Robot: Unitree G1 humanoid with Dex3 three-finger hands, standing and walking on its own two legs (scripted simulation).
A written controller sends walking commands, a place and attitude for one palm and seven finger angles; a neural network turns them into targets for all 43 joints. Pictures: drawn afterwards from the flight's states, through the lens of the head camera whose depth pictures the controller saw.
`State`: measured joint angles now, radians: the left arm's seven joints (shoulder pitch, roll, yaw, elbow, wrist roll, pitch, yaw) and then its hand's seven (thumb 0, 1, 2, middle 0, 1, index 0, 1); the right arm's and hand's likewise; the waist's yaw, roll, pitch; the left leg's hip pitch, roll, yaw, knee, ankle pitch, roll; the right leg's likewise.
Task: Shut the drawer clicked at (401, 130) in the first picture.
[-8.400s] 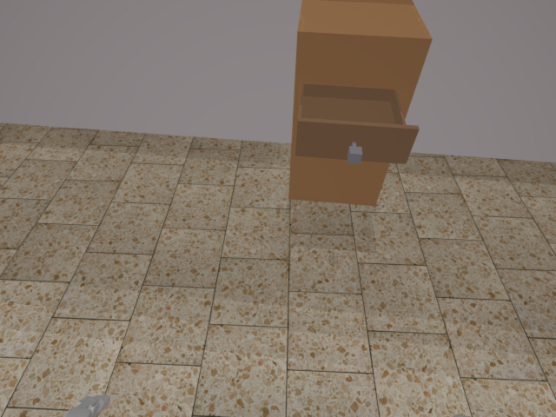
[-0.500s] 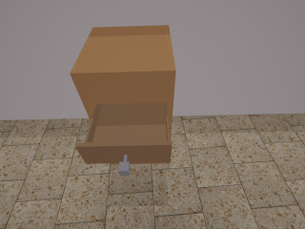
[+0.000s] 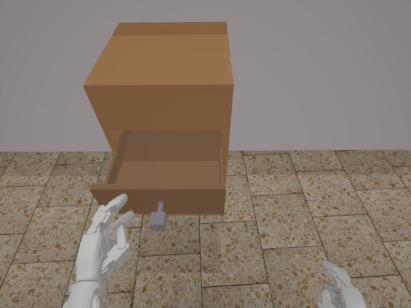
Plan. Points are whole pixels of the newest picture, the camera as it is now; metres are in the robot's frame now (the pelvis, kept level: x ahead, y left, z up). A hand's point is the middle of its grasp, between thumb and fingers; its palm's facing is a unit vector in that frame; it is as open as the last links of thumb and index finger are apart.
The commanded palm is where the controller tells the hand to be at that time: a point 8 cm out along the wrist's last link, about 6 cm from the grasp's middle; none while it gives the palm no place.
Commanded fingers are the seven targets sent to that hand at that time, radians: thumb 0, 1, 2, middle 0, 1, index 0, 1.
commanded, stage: raise the hand and make a fist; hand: left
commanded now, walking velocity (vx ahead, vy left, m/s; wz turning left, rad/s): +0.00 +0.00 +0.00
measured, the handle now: (159, 214) +0.41 +0.15 -0.19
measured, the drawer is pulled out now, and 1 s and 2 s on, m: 0.24 0.24 0.24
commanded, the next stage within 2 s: bring the fist close to the handle in 1.64 s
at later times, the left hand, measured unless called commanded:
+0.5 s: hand (158, 283) +0.20 +0.10 -0.07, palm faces -0.21 -0.98 +0.02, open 4.2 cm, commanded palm +0.16 +0.19 -0.07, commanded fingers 0.00 0.90 0.90 -0.98 -1.14 -0.98 -1.14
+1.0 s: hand (140, 276) +0.21 +0.14 -0.07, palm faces +0.04 -1.00 +0.00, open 3.1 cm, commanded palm +0.18 +0.18 -0.08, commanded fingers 0.00 0.90 0.90 -1.40 -1.60 -1.40 -1.60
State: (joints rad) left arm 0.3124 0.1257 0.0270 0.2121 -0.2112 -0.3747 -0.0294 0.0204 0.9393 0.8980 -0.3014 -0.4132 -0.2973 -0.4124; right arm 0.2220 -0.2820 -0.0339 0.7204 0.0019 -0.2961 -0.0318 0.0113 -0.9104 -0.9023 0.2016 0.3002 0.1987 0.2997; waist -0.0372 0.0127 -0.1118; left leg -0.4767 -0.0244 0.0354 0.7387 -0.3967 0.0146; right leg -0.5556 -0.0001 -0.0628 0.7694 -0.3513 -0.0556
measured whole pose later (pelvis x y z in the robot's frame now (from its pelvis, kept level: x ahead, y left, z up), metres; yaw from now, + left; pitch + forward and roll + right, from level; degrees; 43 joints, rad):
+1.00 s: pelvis -0.04 +0.01 -0.11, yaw +1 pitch +22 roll -1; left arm 0.33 0.14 -0.06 -0.03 -0.12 -0.44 0.02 0.02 0.89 0.90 -1.29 -1.48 -1.28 -1.48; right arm 0.18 -0.23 0.00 0.45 -0.01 -0.15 0.00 0.01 -0.90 -0.90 0.20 0.30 0.20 0.30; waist -0.02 0.02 -0.19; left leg -1.16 -0.01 0.01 1.39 -0.61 0.03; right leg -1.19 -0.02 -0.11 1.33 -0.52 -0.06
